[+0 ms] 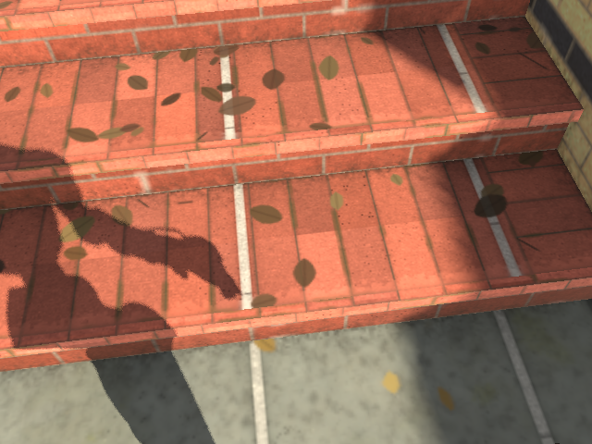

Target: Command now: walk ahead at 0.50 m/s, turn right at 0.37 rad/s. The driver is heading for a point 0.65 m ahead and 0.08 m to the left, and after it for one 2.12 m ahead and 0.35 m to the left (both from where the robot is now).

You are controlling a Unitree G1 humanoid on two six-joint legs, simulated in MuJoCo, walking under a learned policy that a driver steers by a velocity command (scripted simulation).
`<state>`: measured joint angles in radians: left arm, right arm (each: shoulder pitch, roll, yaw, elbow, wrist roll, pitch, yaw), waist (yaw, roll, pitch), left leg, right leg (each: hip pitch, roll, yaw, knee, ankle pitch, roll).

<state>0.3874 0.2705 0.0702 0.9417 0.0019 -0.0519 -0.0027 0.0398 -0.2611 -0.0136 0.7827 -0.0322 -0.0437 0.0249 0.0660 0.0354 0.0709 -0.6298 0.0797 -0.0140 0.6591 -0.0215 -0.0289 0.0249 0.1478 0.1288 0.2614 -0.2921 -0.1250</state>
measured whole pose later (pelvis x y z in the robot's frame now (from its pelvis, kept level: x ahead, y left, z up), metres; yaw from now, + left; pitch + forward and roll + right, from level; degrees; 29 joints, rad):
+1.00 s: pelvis +0.49 -0.01 +0.00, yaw +7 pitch +2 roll +0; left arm 0.47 0.18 0.02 1.06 0.05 -0.10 0.03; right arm 0.12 -0.18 -0.06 0.83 -0.03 0.04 -0.05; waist 0.02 0.03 0.00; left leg -1.04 0.01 0.03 1.99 -0.49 0.07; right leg -0.07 -0.02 -0.24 0.34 -0.31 -0.03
